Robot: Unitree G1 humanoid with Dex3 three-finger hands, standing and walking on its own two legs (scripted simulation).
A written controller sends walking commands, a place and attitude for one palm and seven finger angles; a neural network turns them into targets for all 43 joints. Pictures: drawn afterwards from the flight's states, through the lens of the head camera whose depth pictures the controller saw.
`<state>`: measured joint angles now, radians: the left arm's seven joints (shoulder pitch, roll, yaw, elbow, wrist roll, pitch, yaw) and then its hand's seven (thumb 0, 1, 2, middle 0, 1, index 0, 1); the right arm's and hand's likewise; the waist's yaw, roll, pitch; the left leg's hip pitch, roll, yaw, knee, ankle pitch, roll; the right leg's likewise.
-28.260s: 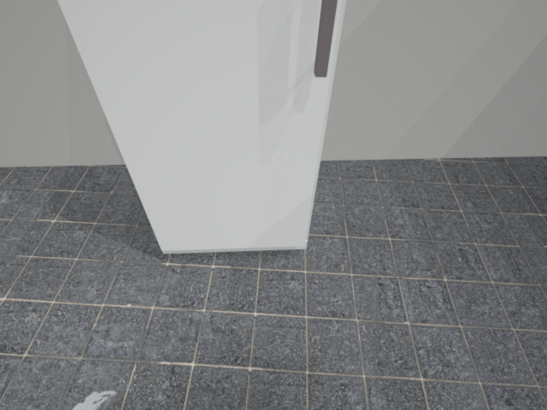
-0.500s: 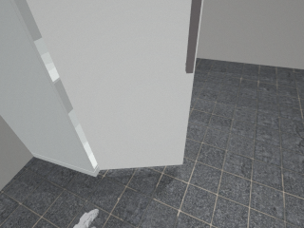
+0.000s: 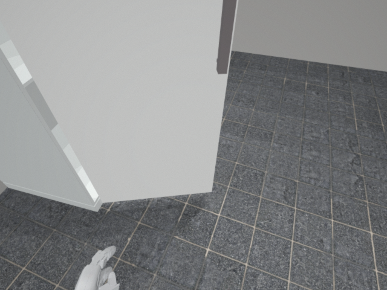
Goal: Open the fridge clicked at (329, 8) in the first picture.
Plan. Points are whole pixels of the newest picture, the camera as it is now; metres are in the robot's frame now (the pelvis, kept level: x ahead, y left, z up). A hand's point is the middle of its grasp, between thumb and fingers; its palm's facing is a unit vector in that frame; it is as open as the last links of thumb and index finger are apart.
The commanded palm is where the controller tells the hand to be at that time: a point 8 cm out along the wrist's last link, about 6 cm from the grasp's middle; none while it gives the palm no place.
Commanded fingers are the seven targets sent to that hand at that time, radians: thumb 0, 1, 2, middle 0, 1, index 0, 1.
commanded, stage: stop stepping back and stand still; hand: right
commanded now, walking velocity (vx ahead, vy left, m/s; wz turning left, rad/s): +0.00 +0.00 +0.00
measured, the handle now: (225, 16) +0.70 -0.05 +0.26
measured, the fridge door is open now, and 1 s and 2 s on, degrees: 68 68 68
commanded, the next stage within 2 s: let the arm hang, fingers relaxed in 0.40 s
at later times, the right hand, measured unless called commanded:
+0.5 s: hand (386, 212) +0.22 -0.27 +0.16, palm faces +0.41 +0.78 -0.48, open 7.4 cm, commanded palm none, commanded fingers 0.00 -0.90 -0.90 0.20 0.30 0.20 0.30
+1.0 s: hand out of the picture -0.03 -0.20 -0.17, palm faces +0.04 +0.98 -0.20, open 7.1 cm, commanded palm none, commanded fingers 0.00 -0.90 -0.90 0.20 0.30 0.20 0.30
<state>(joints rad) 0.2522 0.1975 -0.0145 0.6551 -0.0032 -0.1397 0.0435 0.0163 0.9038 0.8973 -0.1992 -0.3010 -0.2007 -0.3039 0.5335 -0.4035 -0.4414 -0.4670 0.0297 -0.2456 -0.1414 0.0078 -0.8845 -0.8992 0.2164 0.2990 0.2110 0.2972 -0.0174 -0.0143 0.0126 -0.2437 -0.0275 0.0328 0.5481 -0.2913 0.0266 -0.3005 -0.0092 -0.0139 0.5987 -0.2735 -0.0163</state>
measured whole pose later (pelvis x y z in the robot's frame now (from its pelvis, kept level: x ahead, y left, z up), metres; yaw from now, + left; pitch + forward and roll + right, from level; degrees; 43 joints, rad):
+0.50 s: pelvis +0.02 +0.00 +0.01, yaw +1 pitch +1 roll +0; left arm 0.18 0.22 0.00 0.60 -0.01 -0.09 0.08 0.02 0.91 0.90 -0.20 -0.30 -0.20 -0.30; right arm 0.55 -0.40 -0.40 -0.42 0.05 -0.21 -0.14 0.01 -0.89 -0.90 0.22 0.30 0.21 0.30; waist -0.01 -0.01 0.01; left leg -0.20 -0.02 0.02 0.44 -0.26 0.02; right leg -0.24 0.00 -0.03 0.47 -0.24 -0.02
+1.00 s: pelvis +0.00 -0.01 +0.01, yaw -2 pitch +0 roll +1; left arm 0.34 0.15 -0.01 1.08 0.02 0.03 0.02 0.01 0.91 0.90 -0.20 -0.30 -0.20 -0.30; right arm 0.31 -0.19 -0.01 1.10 -0.01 0.03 -0.01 -0.01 -0.96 -0.90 0.21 0.30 0.20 0.29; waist 0.00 0.00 0.06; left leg -0.20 0.00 0.05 0.42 -0.22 0.01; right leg -0.27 0.02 0.00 0.46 -0.20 -0.03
